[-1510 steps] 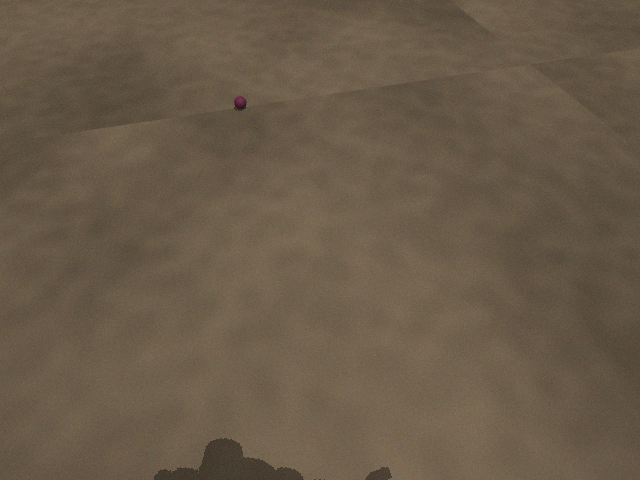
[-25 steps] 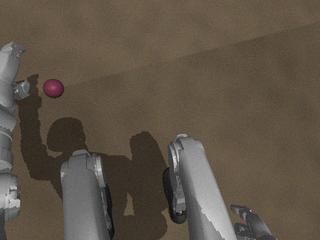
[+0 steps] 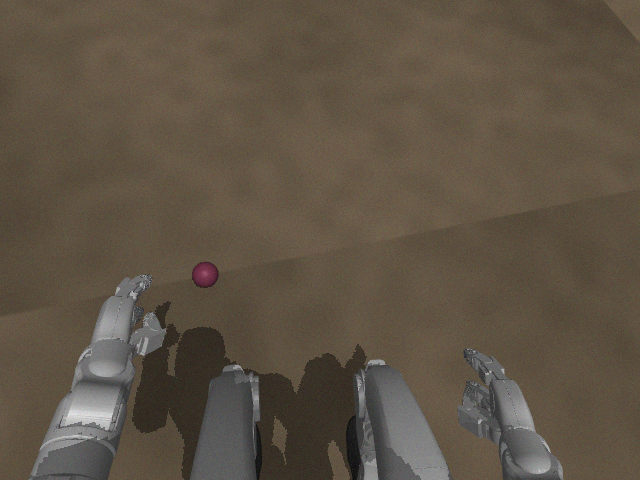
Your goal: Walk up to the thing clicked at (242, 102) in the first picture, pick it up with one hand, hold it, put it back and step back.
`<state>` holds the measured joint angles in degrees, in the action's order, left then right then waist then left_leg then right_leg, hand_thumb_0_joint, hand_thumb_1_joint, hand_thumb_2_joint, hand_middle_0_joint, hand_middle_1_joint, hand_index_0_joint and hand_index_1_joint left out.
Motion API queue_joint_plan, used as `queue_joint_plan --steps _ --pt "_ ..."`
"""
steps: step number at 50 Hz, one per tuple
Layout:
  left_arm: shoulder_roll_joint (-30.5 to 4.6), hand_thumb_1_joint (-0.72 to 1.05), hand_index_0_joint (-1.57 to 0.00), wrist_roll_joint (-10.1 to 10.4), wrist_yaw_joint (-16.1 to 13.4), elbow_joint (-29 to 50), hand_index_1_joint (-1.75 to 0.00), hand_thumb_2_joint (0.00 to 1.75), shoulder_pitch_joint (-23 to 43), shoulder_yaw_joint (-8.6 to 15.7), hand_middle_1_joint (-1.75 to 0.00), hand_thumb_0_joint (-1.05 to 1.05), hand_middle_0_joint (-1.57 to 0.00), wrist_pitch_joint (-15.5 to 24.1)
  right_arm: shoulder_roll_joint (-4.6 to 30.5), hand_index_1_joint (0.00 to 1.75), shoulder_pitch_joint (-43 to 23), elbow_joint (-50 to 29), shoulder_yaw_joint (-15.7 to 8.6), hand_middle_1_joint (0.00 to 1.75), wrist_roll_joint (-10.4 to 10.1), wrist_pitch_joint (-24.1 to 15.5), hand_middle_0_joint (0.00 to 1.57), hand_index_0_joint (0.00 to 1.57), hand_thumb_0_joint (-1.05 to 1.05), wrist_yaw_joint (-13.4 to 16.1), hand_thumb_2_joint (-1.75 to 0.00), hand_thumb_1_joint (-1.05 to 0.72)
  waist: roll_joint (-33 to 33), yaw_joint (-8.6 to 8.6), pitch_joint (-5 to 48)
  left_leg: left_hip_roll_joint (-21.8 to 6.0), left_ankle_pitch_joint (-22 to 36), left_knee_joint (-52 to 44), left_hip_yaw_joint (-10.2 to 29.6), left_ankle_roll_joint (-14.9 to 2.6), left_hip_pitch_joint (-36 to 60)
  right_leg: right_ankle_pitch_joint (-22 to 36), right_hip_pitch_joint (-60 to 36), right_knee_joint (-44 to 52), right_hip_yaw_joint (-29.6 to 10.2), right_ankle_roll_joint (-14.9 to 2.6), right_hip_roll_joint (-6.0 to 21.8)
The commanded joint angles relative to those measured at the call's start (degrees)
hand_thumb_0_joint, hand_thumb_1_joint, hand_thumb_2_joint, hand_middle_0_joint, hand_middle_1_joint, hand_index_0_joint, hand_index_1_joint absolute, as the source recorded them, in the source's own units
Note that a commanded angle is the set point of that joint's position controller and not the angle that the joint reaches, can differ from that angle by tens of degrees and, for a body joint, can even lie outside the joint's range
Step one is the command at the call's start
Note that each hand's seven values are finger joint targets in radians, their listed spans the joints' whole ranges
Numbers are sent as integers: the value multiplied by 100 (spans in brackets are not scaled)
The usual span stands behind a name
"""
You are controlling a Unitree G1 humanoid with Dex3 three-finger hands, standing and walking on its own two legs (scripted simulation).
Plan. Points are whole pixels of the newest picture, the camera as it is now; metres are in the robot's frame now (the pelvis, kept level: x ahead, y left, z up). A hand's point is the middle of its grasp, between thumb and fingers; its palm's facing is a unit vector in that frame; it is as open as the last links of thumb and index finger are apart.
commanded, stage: home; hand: left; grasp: from above
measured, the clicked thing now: (205, 274) +0.57 +0.24 -0.56
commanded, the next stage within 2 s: none
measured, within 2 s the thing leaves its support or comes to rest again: neither
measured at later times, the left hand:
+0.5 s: hand (109, 391) +0.22 +0.19 +0.07, palm faces +0.10 -0.97 -0.21, open 7.4 cm
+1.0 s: hand (109, 404) +0.21 +0.18 +0.08, palm faces +0.10 -0.97 -0.21, open 7.4 cm
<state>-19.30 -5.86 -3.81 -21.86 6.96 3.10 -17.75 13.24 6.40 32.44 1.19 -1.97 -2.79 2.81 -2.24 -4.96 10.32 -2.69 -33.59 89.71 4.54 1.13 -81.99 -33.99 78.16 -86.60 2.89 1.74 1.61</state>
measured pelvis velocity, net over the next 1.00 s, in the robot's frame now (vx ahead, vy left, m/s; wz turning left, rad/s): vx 0.06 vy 0.00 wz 0.05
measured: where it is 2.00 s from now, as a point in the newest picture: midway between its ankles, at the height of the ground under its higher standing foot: outside the picture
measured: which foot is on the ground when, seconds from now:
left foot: down 0.00-1.00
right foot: down 0.00-1.00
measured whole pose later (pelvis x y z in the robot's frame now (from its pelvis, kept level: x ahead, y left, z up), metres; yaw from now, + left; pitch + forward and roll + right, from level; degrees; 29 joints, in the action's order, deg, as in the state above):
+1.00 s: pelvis +0.06 +0.00 +0.13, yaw +3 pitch +10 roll -3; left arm -12.2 2.7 -1.5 6.8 -28.4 1.6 -26.5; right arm 12.8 15.8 31.2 1.6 0.1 -13.1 9.9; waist -2.8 -2.1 8.6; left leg -2.6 -27.6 57.5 3.2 1.3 -39.9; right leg -27.6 35.8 -53.8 3.7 1.6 1.8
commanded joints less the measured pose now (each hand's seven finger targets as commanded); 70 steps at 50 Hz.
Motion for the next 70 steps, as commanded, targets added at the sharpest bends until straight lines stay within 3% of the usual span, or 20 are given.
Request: queue_joint_plan --steps 1,2,3,10,18,24,29,32,42,48,58,65,70 --pt "-727 90 -20 438 -159 1540 -30 90 308 516 -30 0 -20 14 808 30 283 -622 -271 30 -53 -386 20 20 0 267 -90 -90 -352 -39 2212 119 518 -2044 69 -193 2705 884 -1967 1930 -102 -236 -171" --pt "-552 90 -20 513 -150 1646 -30 90 150 419 -30 0 -20 -24 773 30 287 -611 -242 30 -53 -430 20 20 0 306 -90 -90 -382 -66 2032 110 493 -2214 100 -183 2804 884 -2036 2050 -83 -227 -171" --pt "-572 90 -20 585 -167 1774 -30 90 -57 539 -30 0 -20 -66 767 30 315 -634 -235 30 -52 -469 20 20 0 364 -90 -90 -436 4 2034 111 614 -2313 68 -173 2994 974 -2182 2165 -85 -236 -174" --pt "-185 90 -20 913 -133 2541 -30 90 -1420 456 -30 0 -20 -310 646 30 513 -792 -129 30 -20 -733 20 20 0 650 -90 -90 -356 63 1402 164 1120 -3139 -33 -165 3811 1411 -3224 3082 -19 -198 -208" --pt "74 90 -20 959 -40 3590 -30 90 -2992 292 -30 0 -20 -513 535 30 663 -1036 -134 30 50 -974 20 20 0 807 -90 -90 -204 176 963 227 1920 -3748 -209 -170 4530 2002 -4178 3810 109 -180 -275" --pt "151 90 -20 924 93 4011 -30 90 -3506 207 -30 0 -20 -605 568 30 662 -1097 -189 30 103 -1112 20 20 0 851 -90 -90 -64 172 569 211 2125 -4042 -214 -166 4836 2083 -4321 4023 236 -171 -318" --pt "148 90 -20 876 209 3982 -30 90 -3427 133 -30 0 -20 -612 615 30 621 -1076 -216 30 150 -1234 20 20 0 843 -90 -90 52 108 250 238 1956 -4124 -227 -177 4880 1929 -4281 4122 247 -145 -301" --pt "104 90 -20 854 234 3975 -30 90 -3297 208 -30 0 -20 -561 615 30 568 -1070 -221 30 166 -1306 20 20 0 843 -90 -90 76 193 158 253 1717 -4151 -234 -182 4797 1726 -4263 4155 225 -120 -264" --pt "58 90 -20 817 207 4063 -30 90 -3414 224 -30 0 -20 -560 630 30 533 -1054 -228 30 171 -1369 20 20 0 807 -90 -90 -22 264 448 271 2091 -4078 -244 -167 4927 2082 -4495 4100 186 -127 -248" --pt "67 90 -20 826 200 4013 -30 90 -3422 253 -30 0 -20 -572 635 30 524 -1047 -243 30 182 -1365 20 20 0 811 -90 -90 -73 278 392 272 1825 -4112 -253 -167 4840 1846 -4431 4140 175 -127 -248" --pt "89 90 -20 838 224 3943 -30 90 -3454 237 -30 0 -20 -611 642 30 573 -991 -260 30 178 -1394 20 20 0 827 -90 -90 -26 290 397 247 1973 -4092 -272 -155 4887 1956 -4469 4104 175 -130 -256" --pt "91 90 -20 850 234 3955 -30 90 -3366 230 -30 0 -20 -626 644 30 503 -1028 -245 30 168 -1423 20 20 0 822 -90 -90 9 299 183 233 1391 -4247 -215 -162 4716 1426 -4318 4179 208 -126 -272" --pt "57 90 -20 841 261 4028 -30 90 -3320 203 -30 0 -20 -623 658 30 565 -983 -274 30 169 -1444 20 20 0 829 -90 -90 -130 240 317 224 1605 -4196 -235 -143 4870 1597 -4325 4115 171 -135 -268"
